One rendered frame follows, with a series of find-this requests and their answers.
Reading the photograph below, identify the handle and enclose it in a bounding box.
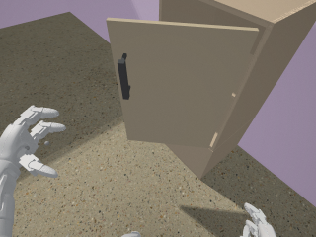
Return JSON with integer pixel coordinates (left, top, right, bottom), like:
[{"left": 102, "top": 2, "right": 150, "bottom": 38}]
[{"left": 118, "top": 53, "right": 131, "bottom": 100}]

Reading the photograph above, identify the robot right hand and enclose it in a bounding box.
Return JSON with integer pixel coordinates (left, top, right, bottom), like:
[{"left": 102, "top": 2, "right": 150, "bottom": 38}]
[{"left": 240, "top": 203, "right": 277, "bottom": 237}]

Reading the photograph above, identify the robot left hand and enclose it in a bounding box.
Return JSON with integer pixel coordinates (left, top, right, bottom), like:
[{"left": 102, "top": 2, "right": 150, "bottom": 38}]
[{"left": 0, "top": 105, "right": 66, "bottom": 178}]

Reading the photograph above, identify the cupboard door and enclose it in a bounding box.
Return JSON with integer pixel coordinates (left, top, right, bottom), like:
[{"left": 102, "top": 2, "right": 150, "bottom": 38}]
[{"left": 106, "top": 17, "right": 259, "bottom": 148}]

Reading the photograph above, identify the robot left shin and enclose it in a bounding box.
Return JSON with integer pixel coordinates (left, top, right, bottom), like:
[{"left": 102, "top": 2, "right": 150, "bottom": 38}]
[{"left": 131, "top": 231, "right": 141, "bottom": 236}]

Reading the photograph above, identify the robot left forearm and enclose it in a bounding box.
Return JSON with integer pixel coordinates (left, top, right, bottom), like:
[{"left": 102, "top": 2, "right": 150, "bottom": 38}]
[{"left": 0, "top": 159, "right": 21, "bottom": 237}]

